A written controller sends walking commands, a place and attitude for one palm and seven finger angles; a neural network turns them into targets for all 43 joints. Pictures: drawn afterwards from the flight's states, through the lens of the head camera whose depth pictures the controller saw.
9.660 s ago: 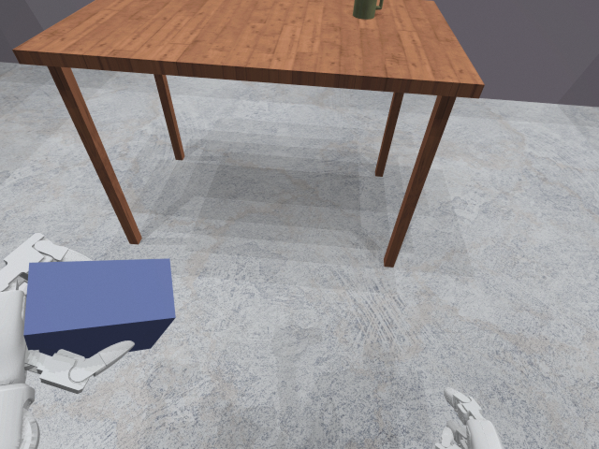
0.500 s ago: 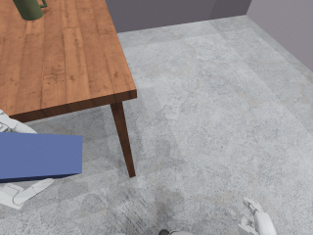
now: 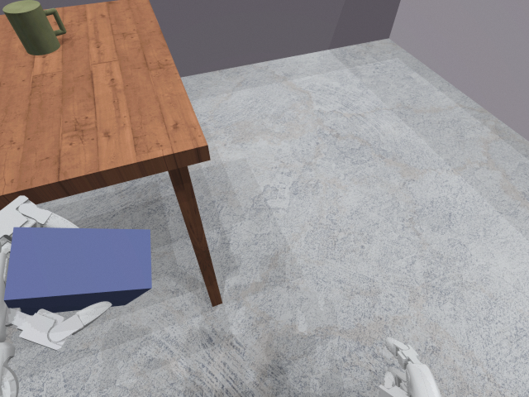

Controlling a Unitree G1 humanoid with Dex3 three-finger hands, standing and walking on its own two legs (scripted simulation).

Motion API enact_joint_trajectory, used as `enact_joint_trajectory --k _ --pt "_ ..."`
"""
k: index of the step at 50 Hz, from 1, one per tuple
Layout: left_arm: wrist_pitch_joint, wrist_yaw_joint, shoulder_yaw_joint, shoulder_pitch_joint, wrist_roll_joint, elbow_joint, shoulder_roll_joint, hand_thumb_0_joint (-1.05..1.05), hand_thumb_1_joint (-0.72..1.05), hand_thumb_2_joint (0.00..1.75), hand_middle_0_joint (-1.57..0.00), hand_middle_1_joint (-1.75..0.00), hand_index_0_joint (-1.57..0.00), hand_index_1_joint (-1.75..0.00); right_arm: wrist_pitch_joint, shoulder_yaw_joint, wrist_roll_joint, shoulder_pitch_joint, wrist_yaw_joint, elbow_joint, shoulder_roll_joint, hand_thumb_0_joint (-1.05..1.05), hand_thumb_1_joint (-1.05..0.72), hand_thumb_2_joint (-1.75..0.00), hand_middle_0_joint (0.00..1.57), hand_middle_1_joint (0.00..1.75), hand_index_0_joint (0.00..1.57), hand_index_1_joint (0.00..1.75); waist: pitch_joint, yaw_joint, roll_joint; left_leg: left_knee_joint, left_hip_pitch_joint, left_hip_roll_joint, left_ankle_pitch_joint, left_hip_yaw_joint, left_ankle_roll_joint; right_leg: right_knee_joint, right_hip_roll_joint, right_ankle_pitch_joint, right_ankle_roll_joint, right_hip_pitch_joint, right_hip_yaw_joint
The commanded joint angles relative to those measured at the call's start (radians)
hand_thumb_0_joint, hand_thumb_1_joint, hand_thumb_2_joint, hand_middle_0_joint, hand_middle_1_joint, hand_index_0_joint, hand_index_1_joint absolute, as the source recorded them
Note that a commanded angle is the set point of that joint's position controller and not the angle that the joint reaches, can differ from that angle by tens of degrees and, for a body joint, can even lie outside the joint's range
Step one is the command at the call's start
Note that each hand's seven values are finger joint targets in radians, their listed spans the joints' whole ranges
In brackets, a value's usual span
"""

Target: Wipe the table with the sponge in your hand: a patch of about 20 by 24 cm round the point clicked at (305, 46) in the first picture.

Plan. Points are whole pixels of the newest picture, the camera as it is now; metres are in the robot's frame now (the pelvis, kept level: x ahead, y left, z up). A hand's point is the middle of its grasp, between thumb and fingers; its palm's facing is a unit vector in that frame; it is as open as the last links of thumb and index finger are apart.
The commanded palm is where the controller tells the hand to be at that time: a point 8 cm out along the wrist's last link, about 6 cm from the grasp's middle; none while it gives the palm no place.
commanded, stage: come to a stop and stand still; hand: left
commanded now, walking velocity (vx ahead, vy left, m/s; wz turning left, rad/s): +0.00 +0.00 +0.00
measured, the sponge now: (99, 273) +0.23 +0.20 +0.15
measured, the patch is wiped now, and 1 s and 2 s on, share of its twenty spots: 0.00 0.00 0.00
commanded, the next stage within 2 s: look again from close up in 0.52 s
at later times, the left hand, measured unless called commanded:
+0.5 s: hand (49, 302) +0.19 +0.23 +0.16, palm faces +0.34 -0.83 -0.44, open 10.5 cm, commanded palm +0.14 +0.27 +0.18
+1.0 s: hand (27, 259) +0.23 +0.27 +0.16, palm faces +0.34 -0.85 -0.41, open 10.5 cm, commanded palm +0.17 +0.30 +0.18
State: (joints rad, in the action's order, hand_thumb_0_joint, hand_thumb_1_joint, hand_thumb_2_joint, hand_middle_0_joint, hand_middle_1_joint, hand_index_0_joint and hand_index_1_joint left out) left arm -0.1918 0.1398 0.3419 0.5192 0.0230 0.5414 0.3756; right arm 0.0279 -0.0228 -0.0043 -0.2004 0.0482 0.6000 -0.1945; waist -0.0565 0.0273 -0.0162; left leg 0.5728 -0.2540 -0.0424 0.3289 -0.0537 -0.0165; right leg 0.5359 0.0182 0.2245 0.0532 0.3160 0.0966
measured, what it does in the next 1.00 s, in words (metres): stands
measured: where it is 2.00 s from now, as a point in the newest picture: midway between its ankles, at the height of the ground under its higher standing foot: outside the picture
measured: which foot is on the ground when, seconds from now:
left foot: down 0.00-1.00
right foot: down 0.00-1.00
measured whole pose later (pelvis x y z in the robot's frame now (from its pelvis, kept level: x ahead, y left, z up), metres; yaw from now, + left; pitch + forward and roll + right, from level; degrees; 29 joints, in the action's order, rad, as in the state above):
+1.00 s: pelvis +0.00 +0.02 +0.01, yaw -2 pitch -1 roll +0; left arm -0.26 0.08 0.36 0.39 0.02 0.41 0.39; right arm 0.18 -0.03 0.00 -0.25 0.01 0.58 -0.18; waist -0.08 -0.03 0.05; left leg 0.47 -0.16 0.03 0.29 -0.04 0.04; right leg 0.47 -0.01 0.19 0.01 0.26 0.05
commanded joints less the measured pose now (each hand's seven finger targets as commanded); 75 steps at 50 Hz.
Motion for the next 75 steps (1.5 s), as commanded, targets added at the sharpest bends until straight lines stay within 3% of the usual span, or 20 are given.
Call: enact_joint_trajectory --k 1,2,3,7,11,13,15,19,23,28,29,30,31,32,36,40,43,51,61,75 --pt "-0.069 0.035 0.135 -0.041 0.009 0.210 0.160 0.00 0.10 1.30 -1.20 -1.60 -1.20 -1.60 0.060 0.061 0.010 0.081 0.025 -0.169 -0.134 0.00 -0.90 -0.90 0.20 0.30 0.20 0.30 0.176 -0.040 -0.085 -0.207 0.069 -0.160 -0.266 0.125 0.054 -0.084 -0.085 -0.037 -0.043 -0.113 -0.152" --pt "-0.072 0.032 0.139 -0.060 0.009 0.226 0.164 0.00 0.10 1.30 -1.20 -1.60 -1.20 -1.60 0.066 0.047 0.004 0.090 0.029 -0.163 -0.121 0.00 -0.90 -0.90 0.20 0.30 0.20 0.30 0.162 -0.037 -0.222 -0.251 0.032 -0.187 -0.274 0.160 0.067 -0.017 -0.060 -0.014 -0.058 -0.106 -0.102" --pt "-0.078 0.032 0.108 -0.096 0.002 0.238 0.148 0.00 0.10 1.30 -1.20 -1.60 -1.20 -1.60 0.073 0.039 0.002 0.089 0.030 -0.161 -0.111 0.00 -0.90 -0.90 0.20 0.30 0.20 0.30 0.126 -0.033 -0.236 -0.276 -0.044 -0.217 -0.288 0.188 0.079 0.041 -0.051 0.050 -0.064 -0.131 -0.071" --pt "-0.077 0.029 0.097 -0.130 -0.005 0.198 0.144 0.00 0.10 1.30 -1.20 -1.60 -1.20 -1.60 0.098 0.055 0.008 0.063 0.027 -0.149 -0.126 0.00 -0.90 -0.90 0.20 0.30 0.20 0.30 0.133 -0.032 -0.134 -0.189 -0.074 -0.187 -0.275 0.109 0.069 -0.015 -0.057 -0.023 -0.066 -0.176 -0.073" --pt "-0.069 0.029 0.105 -0.111 0.001 0.143 0.149 0.00 0.10 1.30 -1.20 -1.60 -1.20 -1.60 0.099 0.055 0.009 0.055 0.018 -0.141 -0.119 0.00 -0.90 -0.90 0.20 0.30 0.20 0.30 0.109 -0.030 0.025 -0.071 -0.132 -0.042 0.102 0.019 0.020 -0.188 -0.169 0.076 -0.019 -0.121 -0.264" --pt "-0.060 0.031 0.102 -0.134 0.003 0.165 0.158 0.00 0.10 1.30 -1.20 -1.60 -1.20 -1.60 0.090 0.057 0.008 0.054 0.010 -0.135 -0.109 0.00 -0.90 -0.90 0.20 0.30 0.20 0.30 0.120 -0.023 0.108 0.069 -0.052 0.004 0.096 0.018 0.012 -0.318 -0.270 0.262 0.034 -0.026 -0.390" --pt "-0.055 0.041 0.125 -0.116 -0.002 0.152 0.178 0.00 0.10 1.30 -1.20 -1.60 -1.20 -1.60 0.081 0.047 0.001 0.065 0.011 -0.130 -0.099 0.00 -0.90 -0.90 0.20 0.30 0.20 0.30 0.126 -0.025 0.117 0.100 -0.045 0.007 0.069 0.044 0.016 -0.336 -0.291 0.260 0.054 -0.034 -0.378" --pt "-0.059 0.040 0.124 -0.079 0.002 0.162 0.169 0.00 0.10 1.30 -1.20 -1.60 -1.20 -1.60 0.068 0.042 -0.003 0.068 0.016 -0.137 -0.108 0.00 -0.90 -0.90 0.20 0.30 0.20 0.30 0.138 -0.025 0.039 -0.119 0.030 -0.023 -0.022 0.067 0.034 -0.252 -0.194 0.184 0.008 -0.060 -0.244" --pt "-0.067 0.034 0.100 -0.121 -0.007 0.178 0.152 0.00 0.10 1.30 -1.20 -1.60 -1.20 -1.60 0.072 0.036 -0.001 0.078 0.025 -0.154 -0.121 0.00 -0.90 -0.90 0.20 0.30 0.20 0.30 0.066 -0.031 -0.118 -0.277 -0.124 -0.106 0.094 0.142 0.059 -0.170 -0.085 0.174 -0.046 -0.128 -0.168" --pt "-0.068 0.033 0.088 -0.143 -0.010 0.147 0.139 0.00 0.10 1.30 -1.20 -1.60 -1.20 -1.60 0.099 0.040 0.005 0.060 0.026 -0.146 -0.121 0.00 -0.90 -0.90 0.20 0.30 0.20 0.30 0.145 -0.034 -0.075 -0.233 -0.120 -0.104 -0.040 0.115 0.048 -0.098 -0.080 -0.064 -0.053 -0.227 -0.141" --pt "-0.164 0.020 0.682 -1.194 -0.155 0.324 0.965 0.00 0.10 1.30 -1.20 -1.60 -1.20 -1.60 0.173 0.070 -0.036 -0.110 0.020 -0.102 -0.146 0.00 -0.90 -0.90 0.20 0.30 0.20 0.30 -0.025 -0.058 0.083 -0.051 -0.208 -0.055 -0.066 0.021 0.060 -0.212 -0.108 -0.017 -0.142 -0.056 -0.239" --pt "-0.121 -0.034 0.269 -0.629 -0.037 -0.256 0.347 0.00 0.10 1.30 -1.20 -1.60 -1.20 -1.60 0.170 0.041 0.001 -0.027 0.012 -0.062 -0.038 0.00 -0.90 -0.90 0.20 0.30 0.20 0.30 0.213 -0.044 0.109 0.010 -0.034 0.053 -0.042 0.038 0.046 -0.230 -0.191 0.078 -0.019 -0.081 -0.240" --pt "-0.116 -0.049 0.188 -0.415 -0.008 -0.255 0.235 0.00 0.10 1.30 -1.20 -1.60 -1.20 -1.60 0.188 0.060 0.011 -0.018 0.010 -0.140 -0.099 0.00 -0.90 -0.90 0.20 0.30 0.20 0.30 0.126 -0.100 0.077 0.016 0.017 0.065 0.004 0.011 0.029 -0.342 -0.193 0.153 -0.028 -0.035 -0.391" --pt "-0.131 -0.058 0.083 -0.331 0.021 -0.233 0.107 0.00 0.10 1.30 -1.20 -1.60 -1.20 -1.60 0.192 0.056 0.024 0.004 -0.011 -0.151 -0.091 0.00 -0.90 -0.90 0.20 0.30 0.20 0.30 0.155 -0.080 -0.013 -0.049 0.031 0.054 0.014 0.010 0.031 -0.323 -0.223 0.166 0.007 -0.090 -0.376" --pt "-0.142 -0.041 0.051 -0.196 0.026 0.044 0.135 0.00 0.10 1.30 -1.20 -1.60 -1.20 -1.60 0.200 0.045 0.017 0.030 -0.035 -0.165 -0.115 0.00 -0.90 -0.90 0.20 0.30 0.20 0.30 0.129 -0.081 0.043 -0.223 -0.009 0.027 0.058 0.056 0.047 -0.243 -0.118 0.277 -0.029 -0.149 -0.219" --pt "-0.133 -0.024 0.148 -0.198 0.013 0.066 0.195 0.00 0.10 1.30 -1.20 -1.60 -1.20 -1.60 0.202 0.045 0.024 0.058 -0.031 -0.187 -0.126 0.00 -0.90 -0.90 0.20 0.30 0.20 0.30 0.108 -0.079 -0.019 -0.330 -0.138 -0.080 -0.037 0.147 0.073 -0.033 -0.041 0.001 -0.048 -0.266 -0.106" --pt "-0.144 -0.021 0.198 -0.262 0.016 0.120 0.226 0.00 0.10 1.30 -1.20 -1.60 -1.20 -1.60 0.207 0.042 0.011 0.063 -0.024 -0.196 -0.117 0.00 -0.90 -0.90 0.20 0.30 0.20 0.30 0.126 -0.071 -0.112 -0.310 -0.146 -0.063 -0.078 0.137 0.058 -0.028 -0.060 -0.061 -0.042 -0.295 -0.101" --pt "-0.132 -0.025 0.095 -0.242 0.018 0.151 0.126 0.00 0.10 1.30 -1.20 -1.60 -1.20 -1.60 0.205 0.050 0.005 0.047 -0.036 -0.173 -0.126 0.00 -0.90 -0.90 0.20 0.30 0.20 0.30 0.206 -0.050 -0.068 -0.171 0.064 -0.013 -0.435 0.084 -0.001 -0.086 -0.058 -0.354 -0.024 -0.270 -0.123" --pt "-0.112 -0.013 0.127 -0.192 0.028 0.145 0.162 0.00 0.10 1.30 -1.20 -1.60 -1.20 -1.60 0.131 0.053 0.000 0.082 -0.032 -0.216 -0.139 0.00 -0.90 -0.90 0.20 0.30 0.20 0.30 0.204 -0.039 -0.015 -0.109 -0.023 0.018 -0.314 0.083 0.015 -0.061 -0.120 -0.316 0.008 -0.283 -0.170" --pt "-0.123 -0.015 0.129 -0.199 0.027 0.188 0.163 0.00 0.10 1.30 -1.20 -1.60 -1.20 -1.60 0.103 0.068 0.013 0.066 -0.048 -0.227 -0.158 0.00 -0.90 -0.90 0.20 0.30 0.20 0.30 0.166 -0.033 -0.105 -0.074 -0.015 -0.048 -0.520 0.137 0.010 0.155 -0.078 -0.114 -0.017 -0.153 -0.068"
